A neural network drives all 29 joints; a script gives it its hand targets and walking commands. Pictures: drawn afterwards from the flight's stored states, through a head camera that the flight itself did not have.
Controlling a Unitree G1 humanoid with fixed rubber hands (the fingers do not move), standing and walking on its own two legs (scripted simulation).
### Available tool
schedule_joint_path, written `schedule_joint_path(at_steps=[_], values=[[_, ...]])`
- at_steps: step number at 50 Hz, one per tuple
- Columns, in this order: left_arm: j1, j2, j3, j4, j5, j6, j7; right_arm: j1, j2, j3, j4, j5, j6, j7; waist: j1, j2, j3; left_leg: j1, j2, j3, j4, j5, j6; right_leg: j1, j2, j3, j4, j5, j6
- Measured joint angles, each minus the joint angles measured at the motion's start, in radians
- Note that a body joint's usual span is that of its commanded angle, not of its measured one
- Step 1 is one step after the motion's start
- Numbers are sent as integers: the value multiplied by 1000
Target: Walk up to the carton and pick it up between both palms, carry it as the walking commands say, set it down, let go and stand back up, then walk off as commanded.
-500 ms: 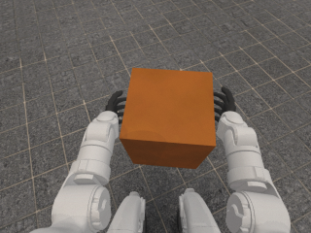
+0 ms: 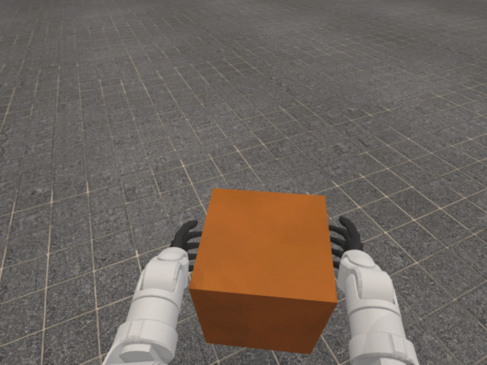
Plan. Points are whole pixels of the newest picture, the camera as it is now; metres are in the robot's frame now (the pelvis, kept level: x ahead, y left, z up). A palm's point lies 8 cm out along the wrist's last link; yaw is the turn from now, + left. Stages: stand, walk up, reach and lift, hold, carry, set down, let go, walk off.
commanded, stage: reach and lift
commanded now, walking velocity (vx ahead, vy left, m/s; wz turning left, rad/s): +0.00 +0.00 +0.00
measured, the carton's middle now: (262, 273) +0.34 -0.03 -0.03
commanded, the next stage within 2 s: hold in 1.62 s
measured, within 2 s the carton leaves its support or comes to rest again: neither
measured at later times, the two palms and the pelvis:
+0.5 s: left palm (171, 262) +0.29 +0.12 +0.08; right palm (364, 260) +0.28 -0.18 +0.09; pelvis -0.03 +0.00 +0.01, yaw +0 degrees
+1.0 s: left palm (168, 257) +0.31 +0.13 +0.07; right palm (352, 245) +0.31 -0.17 +0.08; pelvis -0.01 -0.01 +0.01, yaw +0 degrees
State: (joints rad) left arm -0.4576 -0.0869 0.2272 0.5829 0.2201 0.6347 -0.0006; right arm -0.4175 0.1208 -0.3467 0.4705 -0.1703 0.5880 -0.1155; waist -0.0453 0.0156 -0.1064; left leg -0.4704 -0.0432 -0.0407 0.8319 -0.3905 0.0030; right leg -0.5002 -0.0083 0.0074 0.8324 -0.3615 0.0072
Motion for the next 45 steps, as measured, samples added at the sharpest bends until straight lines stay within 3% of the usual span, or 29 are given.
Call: schedule_joint_path(at_steps=[18, 31, 45], values=[[15, -8, -10, -55, 0, 122, 0, 10, -1, 4, -43, 0, 116, 4, -6, 0, 1, 140, 1, -2, -49, 28, 1, 144, 0, 0, -57, 32, 1], [-42, -11, 59, -55, 0, 123, -5, -93, -14, 4, -13, 0, 138, -9, -2, 0, 59, 145, 3, -4, -49, 38, 1, 148, 5, 0, -57, 50, -2], [-30, -5, 45, -74, 0, 125, -7, -97, -14, 14, -11, 0, 138, -11, 27, 0, 61, 154, 5, -4, -78, 40, 1, 148, 7, 1, -68, 37, -10]])
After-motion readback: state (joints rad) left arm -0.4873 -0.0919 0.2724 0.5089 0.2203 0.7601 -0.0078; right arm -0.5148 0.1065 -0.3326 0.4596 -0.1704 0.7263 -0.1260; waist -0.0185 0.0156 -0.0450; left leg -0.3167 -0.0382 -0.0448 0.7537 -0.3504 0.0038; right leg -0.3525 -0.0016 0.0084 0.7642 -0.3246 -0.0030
